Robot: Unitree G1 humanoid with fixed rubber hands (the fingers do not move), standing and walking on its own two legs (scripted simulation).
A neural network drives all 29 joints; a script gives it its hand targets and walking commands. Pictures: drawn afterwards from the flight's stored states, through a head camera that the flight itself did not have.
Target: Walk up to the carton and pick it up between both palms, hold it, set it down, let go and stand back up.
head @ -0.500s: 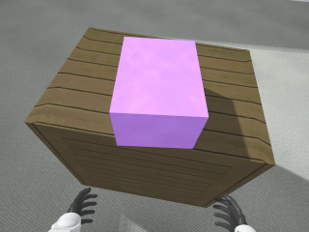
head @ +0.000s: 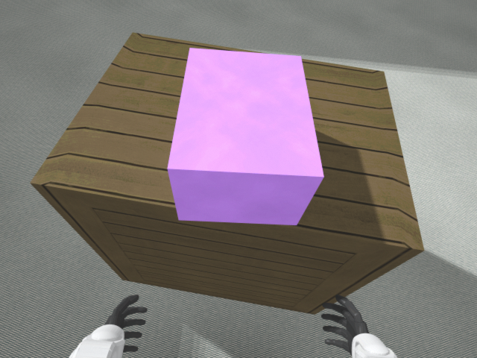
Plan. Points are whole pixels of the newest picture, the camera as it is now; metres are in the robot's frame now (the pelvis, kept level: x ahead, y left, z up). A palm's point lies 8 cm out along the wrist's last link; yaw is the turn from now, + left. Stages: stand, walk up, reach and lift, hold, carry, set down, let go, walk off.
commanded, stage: let go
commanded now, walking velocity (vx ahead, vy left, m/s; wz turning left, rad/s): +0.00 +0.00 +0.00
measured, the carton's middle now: (242, 134) +0.51 +0.01 +0.03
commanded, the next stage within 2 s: stand in 0.84 s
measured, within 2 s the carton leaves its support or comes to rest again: neither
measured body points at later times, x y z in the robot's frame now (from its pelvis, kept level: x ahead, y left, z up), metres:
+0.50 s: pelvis -0.02 +0.00 -0.01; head -0.01 +0.03 +0.44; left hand +0.13 +0.23 -0.11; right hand +0.14 -0.23 -0.10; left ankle +0.00 +0.12 -0.74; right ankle +0.00 -0.11 -0.74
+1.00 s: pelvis -0.01 +0.01 -0.01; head +0.00 +0.02 +0.44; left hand +0.11 +0.24 -0.13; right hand +0.10 -0.23 -0.13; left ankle +0.00 +0.12 -0.74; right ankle +0.00 -0.11 -0.74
